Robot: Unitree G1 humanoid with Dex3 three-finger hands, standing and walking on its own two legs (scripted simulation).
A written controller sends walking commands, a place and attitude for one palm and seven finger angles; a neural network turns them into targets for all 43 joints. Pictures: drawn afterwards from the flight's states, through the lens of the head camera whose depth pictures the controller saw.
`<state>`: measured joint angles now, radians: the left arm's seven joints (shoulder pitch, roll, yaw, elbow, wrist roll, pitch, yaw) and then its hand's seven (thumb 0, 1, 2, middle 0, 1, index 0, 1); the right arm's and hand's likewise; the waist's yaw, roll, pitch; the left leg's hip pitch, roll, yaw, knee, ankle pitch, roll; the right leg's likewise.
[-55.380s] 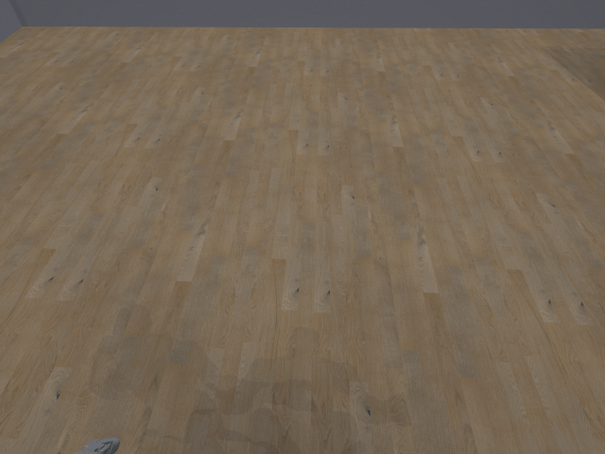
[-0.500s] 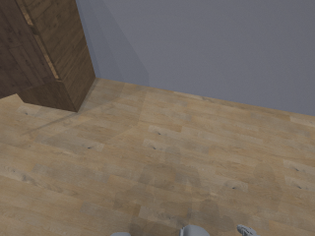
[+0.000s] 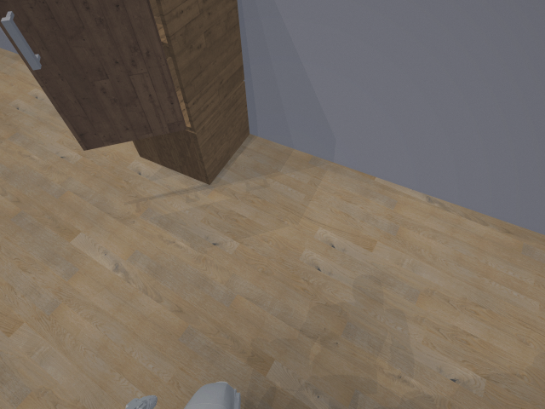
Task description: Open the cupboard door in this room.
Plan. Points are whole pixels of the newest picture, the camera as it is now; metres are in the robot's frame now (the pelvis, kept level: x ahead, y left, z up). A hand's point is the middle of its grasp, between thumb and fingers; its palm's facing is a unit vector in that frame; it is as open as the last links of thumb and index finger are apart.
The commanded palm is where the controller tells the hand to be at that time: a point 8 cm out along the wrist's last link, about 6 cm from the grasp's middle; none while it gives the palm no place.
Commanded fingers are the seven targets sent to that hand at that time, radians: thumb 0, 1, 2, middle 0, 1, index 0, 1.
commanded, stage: turn to face it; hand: left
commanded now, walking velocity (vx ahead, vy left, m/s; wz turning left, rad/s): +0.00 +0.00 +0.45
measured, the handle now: (23, 41) +0.96 +0.69 +0.01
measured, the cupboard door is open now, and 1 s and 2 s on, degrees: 43 43 43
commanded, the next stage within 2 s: take the last steps up to it in 0.52 s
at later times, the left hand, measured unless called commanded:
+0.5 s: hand out of the picture +0.05 +0.23 -0.16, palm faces +0.21 -0.94 -0.25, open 7.4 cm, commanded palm none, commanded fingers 0.00 0.90 0.90 -0.20 -0.30 -0.20 -0.30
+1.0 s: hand out of the picture -0.07 +0.19 -0.17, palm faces +0.45 -0.87 -0.21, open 7.3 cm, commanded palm none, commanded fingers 0.00 0.90 0.90 -0.20 -0.30 -0.20 -0.30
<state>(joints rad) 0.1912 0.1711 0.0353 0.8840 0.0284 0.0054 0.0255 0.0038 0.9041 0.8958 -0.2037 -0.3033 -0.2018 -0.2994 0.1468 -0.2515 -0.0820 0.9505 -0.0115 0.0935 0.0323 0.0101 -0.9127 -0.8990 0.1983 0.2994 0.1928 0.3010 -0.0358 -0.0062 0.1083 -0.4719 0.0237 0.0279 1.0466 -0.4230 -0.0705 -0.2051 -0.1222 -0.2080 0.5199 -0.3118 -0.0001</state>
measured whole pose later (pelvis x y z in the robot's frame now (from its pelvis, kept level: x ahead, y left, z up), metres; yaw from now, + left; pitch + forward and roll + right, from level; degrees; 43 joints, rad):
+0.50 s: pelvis +0.01 +0.01 +0.00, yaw +10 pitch +1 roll +0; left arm 0.17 0.22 0.06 0.95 0.01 0.04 0.01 0.00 0.91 0.90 -0.20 -0.30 -0.20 -0.30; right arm 0.16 -0.18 -0.03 0.96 -0.02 0.03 -0.01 0.01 -0.91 -0.90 0.20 0.30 0.20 0.30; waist 0.00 0.00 0.08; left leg -0.24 0.00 0.00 0.49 -0.26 0.01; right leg -0.35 -0.07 -0.05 0.78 -0.42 0.07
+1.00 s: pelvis +0.04 +0.03 +0.00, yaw +21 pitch +1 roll +1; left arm 0.36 0.19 0.07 1.08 0.04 -0.04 0.01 0.00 0.91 0.90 -0.20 -0.30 -0.20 -0.30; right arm 0.15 -0.21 -0.06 1.02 -0.02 0.05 0.04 0.01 -0.91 -0.90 0.20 0.30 0.19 0.30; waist 0.06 -0.05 0.07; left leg -0.36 0.05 0.08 0.68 -0.36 -0.03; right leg -0.11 -0.16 -0.23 0.43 -0.31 0.05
